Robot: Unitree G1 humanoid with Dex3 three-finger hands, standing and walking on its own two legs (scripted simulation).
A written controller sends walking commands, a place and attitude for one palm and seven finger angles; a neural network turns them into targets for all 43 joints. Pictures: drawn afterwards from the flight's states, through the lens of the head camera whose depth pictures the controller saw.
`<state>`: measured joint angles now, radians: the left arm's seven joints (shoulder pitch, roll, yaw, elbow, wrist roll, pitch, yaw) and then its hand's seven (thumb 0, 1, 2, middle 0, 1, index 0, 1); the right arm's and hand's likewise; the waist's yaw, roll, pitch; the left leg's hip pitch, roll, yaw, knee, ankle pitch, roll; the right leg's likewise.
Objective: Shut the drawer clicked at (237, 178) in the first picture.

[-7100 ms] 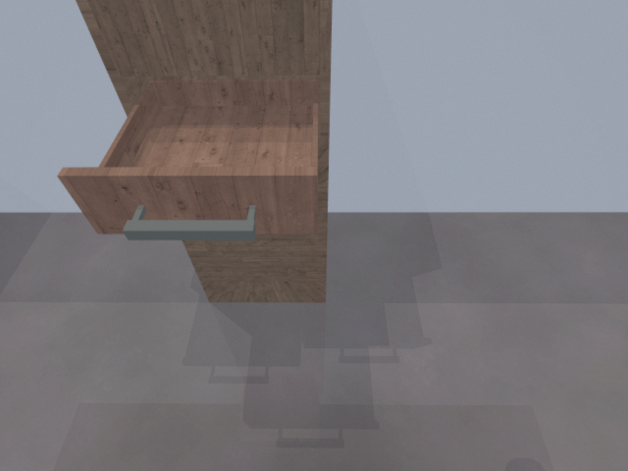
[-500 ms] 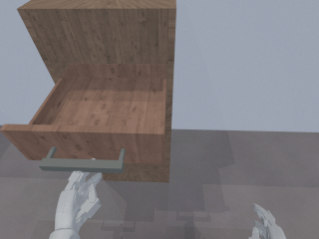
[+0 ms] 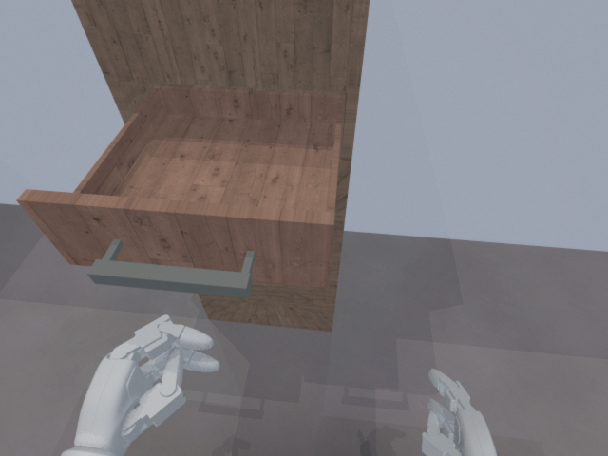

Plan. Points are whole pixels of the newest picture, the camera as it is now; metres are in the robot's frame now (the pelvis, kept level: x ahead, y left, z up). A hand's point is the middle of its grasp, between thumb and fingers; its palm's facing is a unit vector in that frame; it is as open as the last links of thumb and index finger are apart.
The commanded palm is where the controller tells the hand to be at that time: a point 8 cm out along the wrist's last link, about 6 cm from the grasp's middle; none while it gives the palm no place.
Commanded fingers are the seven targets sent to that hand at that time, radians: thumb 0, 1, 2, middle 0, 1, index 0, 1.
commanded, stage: raise the hand and make a fist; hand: left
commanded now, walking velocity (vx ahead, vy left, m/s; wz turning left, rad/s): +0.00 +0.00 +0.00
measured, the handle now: (176, 265) +0.33 +0.19 +0.09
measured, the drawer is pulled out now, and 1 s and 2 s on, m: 0.29 0.29 0.29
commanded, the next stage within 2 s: bring the fist close to the handle in 1.14 s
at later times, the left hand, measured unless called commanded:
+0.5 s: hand (139, 378) +0.17 +0.16 +0.15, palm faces +0.01 -1.00 -0.10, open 3.1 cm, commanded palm +0.11 +0.21 +0.16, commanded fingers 0.00 0.90 0.90 -1.40 -1.60 -1.40 -1.60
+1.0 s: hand (112, 367) +0.17 +0.17 +0.18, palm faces +0.01 -0.99 -0.13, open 3.3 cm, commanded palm +0.10 +0.22 +0.20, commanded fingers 0.00 0.90 0.90 -1.40 -1.60 -1.40 -1.60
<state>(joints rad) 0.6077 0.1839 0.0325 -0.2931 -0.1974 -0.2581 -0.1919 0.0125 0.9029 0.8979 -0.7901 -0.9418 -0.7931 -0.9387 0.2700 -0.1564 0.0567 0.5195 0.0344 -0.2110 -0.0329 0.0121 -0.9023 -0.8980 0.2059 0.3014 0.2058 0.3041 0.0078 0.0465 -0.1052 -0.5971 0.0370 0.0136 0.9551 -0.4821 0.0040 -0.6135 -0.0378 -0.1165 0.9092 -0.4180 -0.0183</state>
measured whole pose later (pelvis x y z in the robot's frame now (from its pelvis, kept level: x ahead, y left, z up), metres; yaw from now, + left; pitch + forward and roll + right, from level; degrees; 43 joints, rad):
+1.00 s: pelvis +0.03 +0.00 +0.04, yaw +0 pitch -1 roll -1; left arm 0.71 0.26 0.19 -0.60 -0.29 0.00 -0.25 0.01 0.90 0.90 -1.40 -1.60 -1.41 -1.60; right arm 0.23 -0.23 0.06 0.57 0.09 -0.39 -0.06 0.01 -0.90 -0.90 0.20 0.30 0.20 0.30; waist 0.07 0.07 -0.09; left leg -0.24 0.04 0.02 0.67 -0.40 0.00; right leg -0.26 -0.02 -0.12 0.62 -0.34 -0.01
